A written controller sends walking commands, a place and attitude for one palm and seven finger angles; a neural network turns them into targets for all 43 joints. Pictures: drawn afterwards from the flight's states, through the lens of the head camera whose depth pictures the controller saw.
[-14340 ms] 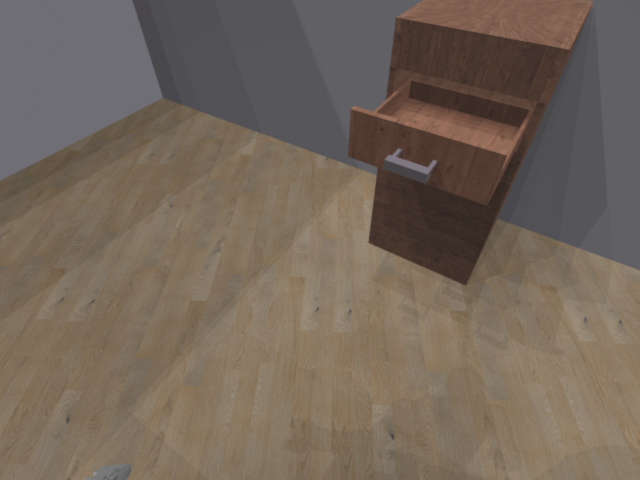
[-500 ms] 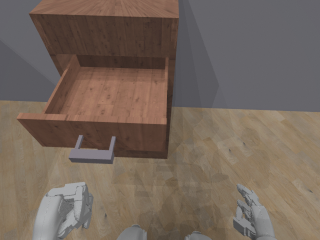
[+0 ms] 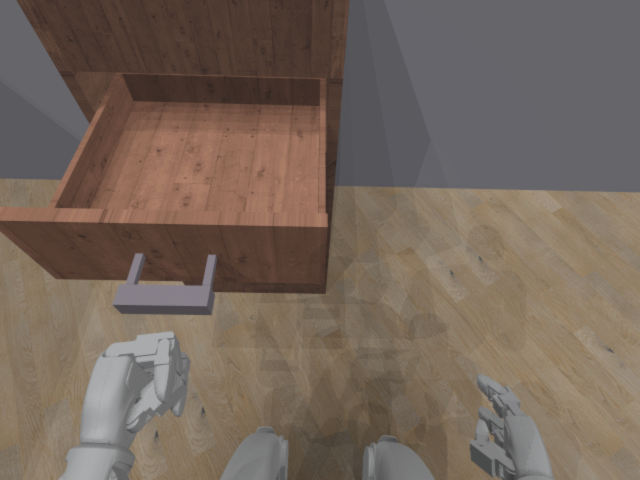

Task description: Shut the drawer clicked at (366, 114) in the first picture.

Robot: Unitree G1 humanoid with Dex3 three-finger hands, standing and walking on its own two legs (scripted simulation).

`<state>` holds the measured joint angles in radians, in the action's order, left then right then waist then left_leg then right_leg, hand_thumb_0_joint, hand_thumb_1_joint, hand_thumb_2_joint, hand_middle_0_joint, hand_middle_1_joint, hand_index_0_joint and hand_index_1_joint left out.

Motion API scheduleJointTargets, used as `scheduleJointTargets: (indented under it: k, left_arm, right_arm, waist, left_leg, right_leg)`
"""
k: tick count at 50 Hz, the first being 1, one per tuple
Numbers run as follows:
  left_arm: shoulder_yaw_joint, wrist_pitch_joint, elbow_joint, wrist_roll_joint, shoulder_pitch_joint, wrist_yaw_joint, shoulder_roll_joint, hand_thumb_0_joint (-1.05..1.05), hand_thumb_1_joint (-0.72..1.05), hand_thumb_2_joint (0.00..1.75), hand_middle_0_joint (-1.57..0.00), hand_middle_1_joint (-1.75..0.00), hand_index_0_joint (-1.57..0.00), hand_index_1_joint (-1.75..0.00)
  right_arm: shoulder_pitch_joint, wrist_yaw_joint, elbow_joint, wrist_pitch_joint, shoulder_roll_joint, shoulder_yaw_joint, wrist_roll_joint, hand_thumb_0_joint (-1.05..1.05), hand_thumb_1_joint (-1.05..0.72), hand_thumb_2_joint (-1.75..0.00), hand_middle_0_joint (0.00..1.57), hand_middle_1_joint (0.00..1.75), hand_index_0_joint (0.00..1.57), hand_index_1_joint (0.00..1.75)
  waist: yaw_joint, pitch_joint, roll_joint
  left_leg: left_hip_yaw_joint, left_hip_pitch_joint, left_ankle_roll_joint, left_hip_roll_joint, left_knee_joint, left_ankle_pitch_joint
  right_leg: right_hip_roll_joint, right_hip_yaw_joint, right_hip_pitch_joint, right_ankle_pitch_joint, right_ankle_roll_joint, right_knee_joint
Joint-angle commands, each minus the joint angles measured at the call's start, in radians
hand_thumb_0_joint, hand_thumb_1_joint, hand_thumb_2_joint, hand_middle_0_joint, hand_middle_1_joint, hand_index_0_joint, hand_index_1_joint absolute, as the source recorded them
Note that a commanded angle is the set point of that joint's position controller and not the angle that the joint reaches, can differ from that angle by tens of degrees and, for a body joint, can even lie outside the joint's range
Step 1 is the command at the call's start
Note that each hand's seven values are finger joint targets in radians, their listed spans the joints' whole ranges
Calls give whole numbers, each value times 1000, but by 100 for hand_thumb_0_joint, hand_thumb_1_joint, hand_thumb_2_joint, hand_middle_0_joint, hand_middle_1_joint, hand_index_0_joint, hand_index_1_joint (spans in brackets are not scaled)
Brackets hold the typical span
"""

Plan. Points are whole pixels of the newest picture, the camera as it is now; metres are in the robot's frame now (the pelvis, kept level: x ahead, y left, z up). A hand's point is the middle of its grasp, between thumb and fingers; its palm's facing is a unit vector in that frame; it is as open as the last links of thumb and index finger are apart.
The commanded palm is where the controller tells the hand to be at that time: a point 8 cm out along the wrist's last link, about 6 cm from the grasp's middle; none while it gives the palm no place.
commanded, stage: bring the fist close to the handle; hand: left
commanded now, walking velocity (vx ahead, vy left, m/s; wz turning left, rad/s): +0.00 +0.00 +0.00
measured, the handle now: (170, 281) +0.35 +0.21 +0.02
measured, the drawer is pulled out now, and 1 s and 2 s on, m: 0.28 0.28 0.17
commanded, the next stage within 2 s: push the drawer shut in 0.60 s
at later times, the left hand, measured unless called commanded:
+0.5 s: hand (178, 376) +0.23 +0.17 +0.02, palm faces +0.02 -1.00 -0.02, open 3.2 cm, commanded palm +0.22 +0.22 +0.02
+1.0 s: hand (185, 350) +0.26 +0.17 +0.02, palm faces +0.01 -1.00 -0.04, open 3.2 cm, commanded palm +0.25 +0.23 +0.02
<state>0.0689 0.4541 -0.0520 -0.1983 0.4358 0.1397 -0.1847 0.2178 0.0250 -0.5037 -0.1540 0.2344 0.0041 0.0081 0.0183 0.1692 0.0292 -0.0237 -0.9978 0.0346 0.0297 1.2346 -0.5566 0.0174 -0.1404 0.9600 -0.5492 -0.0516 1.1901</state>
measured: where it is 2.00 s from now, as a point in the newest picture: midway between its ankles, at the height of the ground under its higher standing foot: outside the picture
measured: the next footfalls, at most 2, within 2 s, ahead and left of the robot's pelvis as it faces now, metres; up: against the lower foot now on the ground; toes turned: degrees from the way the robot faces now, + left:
none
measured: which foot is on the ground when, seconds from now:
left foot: down 0.00-1.00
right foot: down 0.00-1.00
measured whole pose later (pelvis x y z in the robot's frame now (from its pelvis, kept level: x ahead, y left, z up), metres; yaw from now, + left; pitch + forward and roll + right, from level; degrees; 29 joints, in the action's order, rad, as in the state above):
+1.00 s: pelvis +0.00 +0.02 -0.01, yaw +0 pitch +21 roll -4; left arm 0.04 0.44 0.04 -0.16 0.24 0.07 -0.20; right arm 0.21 0.01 -0.49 -0.07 0.24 0.03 0.00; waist 0.02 0.18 0.03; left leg -0.03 -1.10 0.06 0.02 1.30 -0.58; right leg 0.03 -0.14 1.05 -0.56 -0.03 1.24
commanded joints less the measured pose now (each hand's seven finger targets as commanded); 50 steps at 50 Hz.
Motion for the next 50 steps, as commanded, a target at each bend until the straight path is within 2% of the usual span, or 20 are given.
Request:
scheduleJointTargets:
  k: [1, 3, 7, 8, 11, 13, 14, 15, 19, 21, 23, 27, 29, 33, 35, 39, 40, 45, 48, 50]
  left_arm:
    - [65, 68, -159, -6, -43, -21, -88, 0, 90, 90, -140, -160, -140, -160]
    - [75, 72, -131, 0, -85, -26, -104, 0, 90, 90, -140, -160, -140, -160]
    - [58, 92, -150, -6, -116, -17, -89, 0, 90, 90, -140, -160, -140, -160]
    - [65, 92, -140, -4, -108, -17, -99, 0, 90, 90, -140, -160, -140, -160]
    - [17, 90, -165, -4, -139, -11, -68, 0, 90, 90, -140, -160, -140, -160]
    - [29, 74, -161, -3, -103, -14, -87, 0, 90, 90, -140, -160, -140, -160]
    - [54, 69, -167, -4, -89, -19, -102, 0, 90, 90, -140, -160, -140, -160]
    - [28, 62, -180, -3, -81, -20, -78, 0, 90, 90, -140, -160, -140, -160]
    - [28, 43, -190, 9, -64, -48, -73, 0, 90, 90, -140, -160, -140, -160]
    - [-11, 44, -196, 18, -91, -61, -45, 0, 90, 90, -140, -160, -140, -160]
    - [-2, 46, -173, 25, -103, -70, -59, 0, 90, 90, -140, -160, -140, -160]
    - [-20, 68, -175, 42, -161, -73, -58, 0, 90, 90, -140, -160, -140, -160]
    - [-23, 74, -210, 47, -155, -75, -64, 0, 90, 90, -140, -160, -140, -160]
    - [-23, 50, -203, 40, -106, -84, -63, 0, 90, 90, -140, -160, -140, -160]
    - [-22, 31, -179, 41, -87, -86, -57, 0, 90, 90, -140, -160, -140, -160]
    - [-7, 22, -144, 55, -205, -101, -72, 0, 90, 90, -140, -160, -140, -160]
    - [-12, 29, -154, 56, -224, -103, -68, 0, 90, 90, -140, -160, -140, -160]
    - [7, 56, -145, 39, -287, -94, -82, 0, 90, 90, -140, -160, -140, -160]
    - [33, 51, -101, 37, -299, -81, -109, 0, 90, 90, -140, -160, -140, -160]
    - [18, 44, -94, 28, -325, -70, -91, 0, 90, 90, -140, -160, -140, -160]
  right_arm:
    - [-42, 6, 149, -45, 124, -56, 1, 0, -90, -90, 20, 30, 20, 30]
    - [-43, 6, 146, -38, 131, -54, 0, 0, -90, -90, 20, 30, 20, 30]
    - [-37, -2, 145, -37, 131, -52, -5, 0, -90, -90, 20, 30, 20, 30]
    - [-35, -2, 144, -34, 134, -54, -4, 0, -90, -90, 20, 30, 20, 30]
    - [-34, -9, 148, -30, 136, -52, -5, 0, -90, -90, 20, 30, 20, 30]
    - [-34, -9, 156, -20, 140, -54, -3, 0, -90, -90, 20, 30, 20, 30]
    - [-33, -8, 160, -14, 140, -56, -1, 0, -90, -90, 20, 30, 20, 30]
    - [-35, -9, 169, -10, 138, -55, 0, 0, -90, -90, 20, 30, 20, 30]
    - [-39, -10, 177, 7, 133, -53, 1, 0, -90, -90, 20, 30, 20, 30]
    - [-34, -10, 180, 11, 133, -49, -2, 0, -90, -90, 20, 30, 20, 30]
    - [-35, -8, 176, 13, 136, -48, -3, 0, -90, -90, 20, 30, 20, 30]
    - [-33, -6, 178, 14, 137, -44, -6, 0, -90, -90, 20, 30, 20, 30]
    - [-33, -6, 184, 13, 136, -44, -9, 0, -90, -90, 20, 30, 20, 30]
    - [-27, -10, 189, 21, 138, -44, -7, 0, -90, -90, 20, 30, 20, 30]
    - [-27, -13, 191, 30, 137, -43, -4, 0, -90, -90, 20, 30, 20, 30]
    - [-27, -7, 179, 39, 140, -40, -7, 0, -90, -90, 20, 30, 20, 30]
    - [-28, -7, 176, 38, 138, -40, -8, 0, -90, -90, 20, 30, 20, 30]
    - [-23, -6, 155, 32, 139, -42, -10, 0, -90, -90, 20, 30, 20, 30]
    - [-18, -5, 143, 35, 145, -42, -8, 0, -90, -90, 20, 30, 20, 30]
    - [-20, -7, 138, 37, 144, -43, -7, 0, -90, -90, 20, 30, 20, 30]
  waist:
    - [7, 216, -20]
    - [14, 209, -29]
    - [2, 286, 26]
    - [3, 291, 16]
    - [5, 309, 48]
    - [4, 316, 17]
    - [-7, 324, 9]
    - [-4, 324, 10]
    - [-5, 290, 12]
    - [13, 263, 2]
    - [20, 235, -12]
    - [22, 236, 17]
    - [4, 284, 65]
    - [-1, 308, 39]
    - [2, 281, 12]
    - [25, 252, -14]
    - [21, 263, 13]
    - [19, 304, 36]
    - [19, 311, 29]
    - [26, 321, 27]
  left_leg:
    - [63, 103, -4, -26, -147, 247]
    - [69, 83, -2, -23, -137, 229]
    - [69, 108, -7, -25, -122, 270]
    - [77, 117, -7, -21, -123, 295]
    - [85, 142, -11, -20, -124, 306]
    - [91, 138, -9, -18, -130, 309]
    - [89, 140, -10, -17, -135, 307]
    - [89, 148, -10, -18, -139, 307]
    - [97, 142, -15, -17, -154, 289]
    - [104, 142, -14, -15, -153, 256]
    - [108, 112, -14, -15, -151, 219]
    - [119, 120, -17, -16, -155, 176]
    - [125, 163, -24, -14, -162, 222]
    - [128, 182, -26, -12, -169, 268]
    - [119, 157, -23, -14, -170, 253]
    - [117, 119, -16, -16, -155, 208]
    - [119, 133, -19, -17, -155, 221]
    - [110, 162, -21, -17, -147, 264]
    - [107, 163, -20, -15, -146, 294]
    - [102, 166, -18, -16, -142, 298]
  right_leg:
    - [-19, 110, -160, 211, 25, -161]
    - [-23, 107, -129, 183, 24, -150]
    - [-19, 102, -128, 228, 19, -115]
    - [-24, 93, -115, 244, 17, -104]
    - [-21, 84, -91, 242, 17, -91]
    - [-25, 80, -99, 240, 17, -94]
    - [-25, 80, -110, 240, 17, -94]
    - [-24, 78, -109, 240, 19, -96]
    - [-27, 67, -91, 211, 17, -95]
    - [-27, 63, -61, 182, 20, -100]
    - [-28, 63, -45, 149, 18, -100]
    - [-27, 64, -14, 112, 15, -94]
    - [-25, 63, -17, 133, 11, -79]
    - [-28, 60, -43, 163, 13, -88]
    - [-28, 60, -61, 165, 15, -99]
    - [-29, 64, -43, 146, 18, -99]
    - [-28, 65, -39, 152, 15, -95]
    - [-26, 72, -57, 185, 14, -101]
    - [-28, 74, -70, 213, 13, -102]
    - [-26, 76, -78, 225, 17, -106]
